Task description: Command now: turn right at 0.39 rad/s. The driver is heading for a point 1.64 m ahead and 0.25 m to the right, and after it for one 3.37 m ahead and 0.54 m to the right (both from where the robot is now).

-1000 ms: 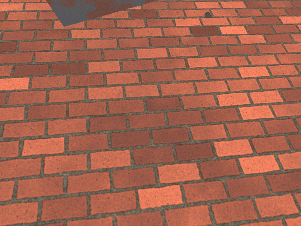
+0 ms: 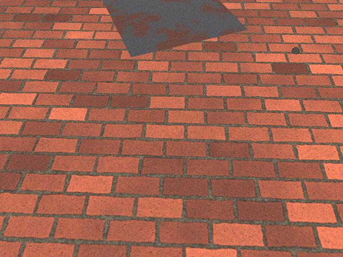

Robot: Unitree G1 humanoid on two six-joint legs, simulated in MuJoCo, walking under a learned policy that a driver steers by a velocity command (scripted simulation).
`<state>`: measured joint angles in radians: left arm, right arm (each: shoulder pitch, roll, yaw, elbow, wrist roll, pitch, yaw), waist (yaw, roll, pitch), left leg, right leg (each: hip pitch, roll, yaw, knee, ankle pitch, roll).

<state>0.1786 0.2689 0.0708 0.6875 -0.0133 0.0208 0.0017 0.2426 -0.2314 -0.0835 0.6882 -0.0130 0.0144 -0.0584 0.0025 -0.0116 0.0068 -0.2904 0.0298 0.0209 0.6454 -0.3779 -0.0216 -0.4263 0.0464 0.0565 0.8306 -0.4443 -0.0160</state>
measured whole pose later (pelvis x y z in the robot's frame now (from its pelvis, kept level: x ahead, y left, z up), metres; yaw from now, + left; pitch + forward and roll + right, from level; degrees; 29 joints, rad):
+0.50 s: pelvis +0.03 -0.05 +0.02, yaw -17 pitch +4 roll +3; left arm 0.23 0.28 0.05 0.63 -0.02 0.06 0.06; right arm 0.07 -0.26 -0.07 0.63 -0.02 0.02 -0.06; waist 0.03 0.03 0.02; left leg -0.68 -0.02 -0.13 1.04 -0.20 -0.11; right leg -0.34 0.12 0.17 0.53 -0.24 -0.10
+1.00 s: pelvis +0.13 -0.04 +0.01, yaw -18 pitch +2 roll +0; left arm 0.26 0.24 0.06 0.68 0.01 -0.04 0.01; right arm 0.24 -0.23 -0.05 0.68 0.02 -0.01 -0.01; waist 0.02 0.01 -0.02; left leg -0.29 -0.07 -0.16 0.60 -0.34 0.02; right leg -0.16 0.06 0.07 0.53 -0.39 -0.04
